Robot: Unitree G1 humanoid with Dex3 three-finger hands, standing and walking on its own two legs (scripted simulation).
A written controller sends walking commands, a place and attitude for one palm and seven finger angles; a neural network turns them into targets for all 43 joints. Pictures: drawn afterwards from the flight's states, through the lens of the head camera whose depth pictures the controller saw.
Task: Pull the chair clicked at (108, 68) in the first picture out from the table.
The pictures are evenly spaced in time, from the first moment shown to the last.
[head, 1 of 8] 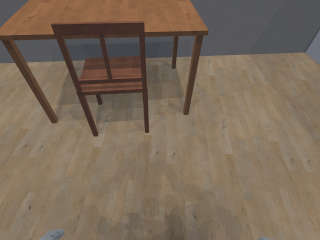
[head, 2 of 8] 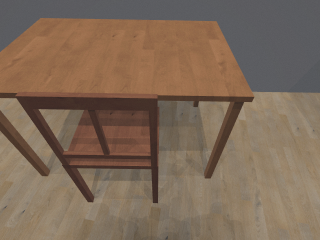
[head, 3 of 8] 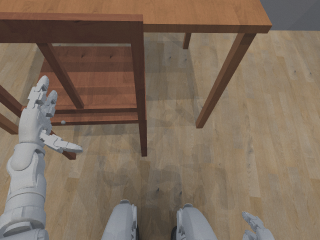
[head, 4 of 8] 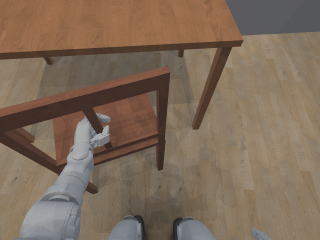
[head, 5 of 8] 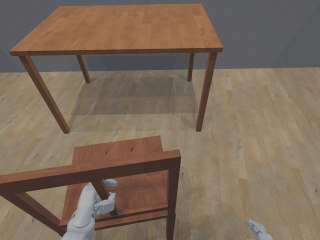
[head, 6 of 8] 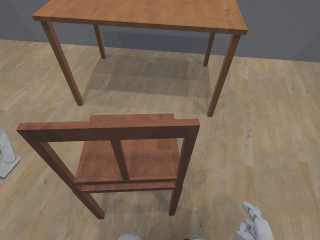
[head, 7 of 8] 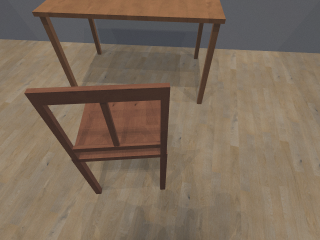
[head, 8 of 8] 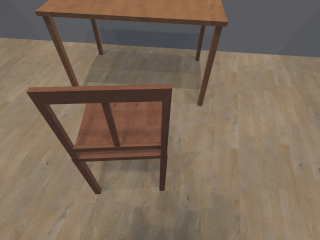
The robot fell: no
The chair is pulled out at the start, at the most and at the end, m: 0.00 0.66 0.66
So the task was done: yes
